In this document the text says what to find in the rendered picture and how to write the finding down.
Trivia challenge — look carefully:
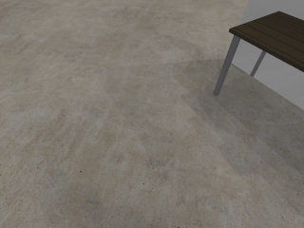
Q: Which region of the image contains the table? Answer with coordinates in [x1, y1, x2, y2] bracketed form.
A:
[213, 11, 304, 96]

